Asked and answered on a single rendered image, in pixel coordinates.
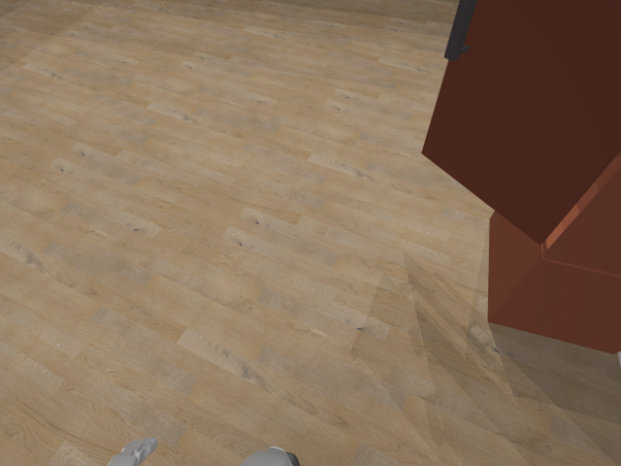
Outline handle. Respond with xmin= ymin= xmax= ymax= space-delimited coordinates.
xmin=444 ymin=0 xmax=477 ymax=61

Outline left robot hand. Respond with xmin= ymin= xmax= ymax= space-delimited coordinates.
xmin=107 ymin=437 xmax=157 ymax=466

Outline cupboard door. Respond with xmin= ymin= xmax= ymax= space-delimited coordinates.
xmin=421 ymin=0 xmax=621 ymax=245

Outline robot left shin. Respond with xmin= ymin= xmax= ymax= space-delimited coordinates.
xmin=268 ymin=447 xmax=291 ymax=464

